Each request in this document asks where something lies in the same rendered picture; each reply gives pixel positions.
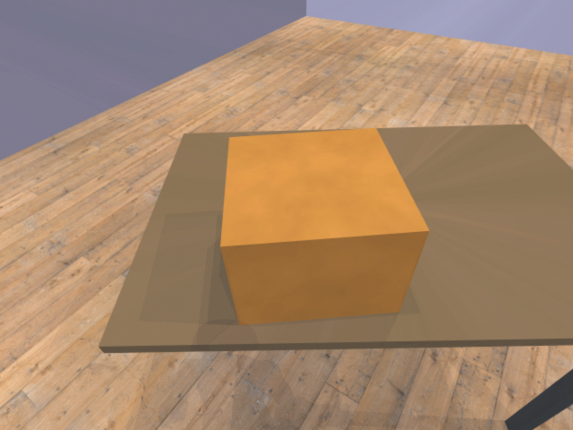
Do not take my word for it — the carton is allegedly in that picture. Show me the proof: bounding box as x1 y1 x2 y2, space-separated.
220 128 430 325

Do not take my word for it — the table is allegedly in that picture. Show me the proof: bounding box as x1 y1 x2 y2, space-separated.
98 125 573 430

